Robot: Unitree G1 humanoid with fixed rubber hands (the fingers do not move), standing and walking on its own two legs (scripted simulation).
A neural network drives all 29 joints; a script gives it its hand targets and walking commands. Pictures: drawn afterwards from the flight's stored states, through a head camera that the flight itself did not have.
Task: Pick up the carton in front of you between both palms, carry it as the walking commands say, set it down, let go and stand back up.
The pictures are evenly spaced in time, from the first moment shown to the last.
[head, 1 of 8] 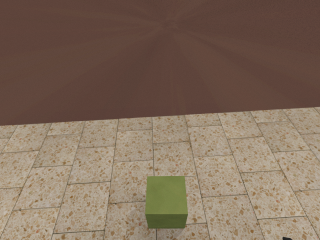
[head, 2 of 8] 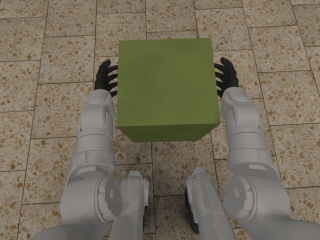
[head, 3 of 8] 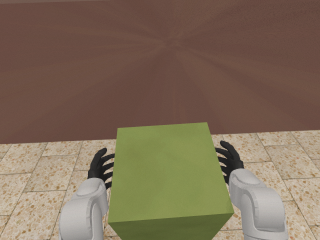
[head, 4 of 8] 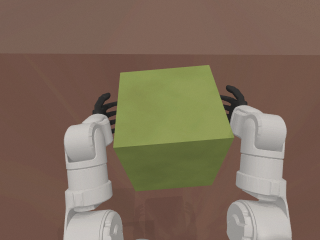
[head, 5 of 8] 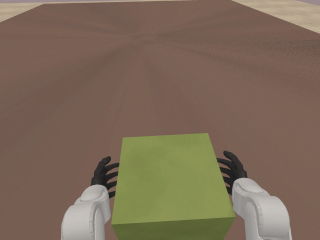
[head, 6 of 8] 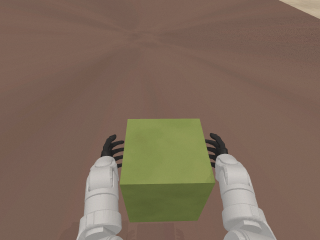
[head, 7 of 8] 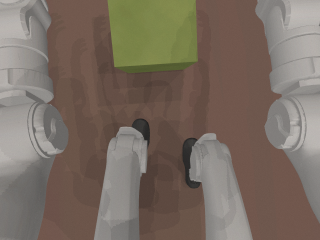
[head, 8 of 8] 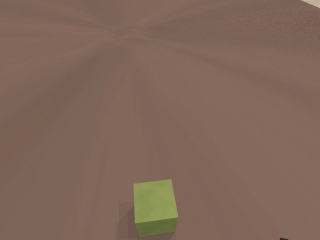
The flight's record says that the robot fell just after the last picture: no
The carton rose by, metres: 1.23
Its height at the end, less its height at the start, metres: +0.49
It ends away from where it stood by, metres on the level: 6.19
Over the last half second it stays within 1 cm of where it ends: yes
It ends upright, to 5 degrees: yes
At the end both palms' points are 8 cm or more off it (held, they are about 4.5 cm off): yes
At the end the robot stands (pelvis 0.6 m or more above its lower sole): yes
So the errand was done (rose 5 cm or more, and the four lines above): yes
